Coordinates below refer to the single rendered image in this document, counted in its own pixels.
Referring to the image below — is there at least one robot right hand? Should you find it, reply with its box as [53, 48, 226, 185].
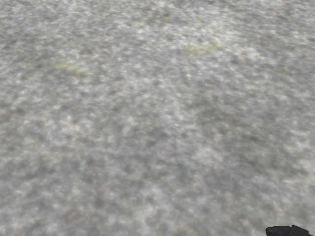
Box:
[266, 224, 313, 236]

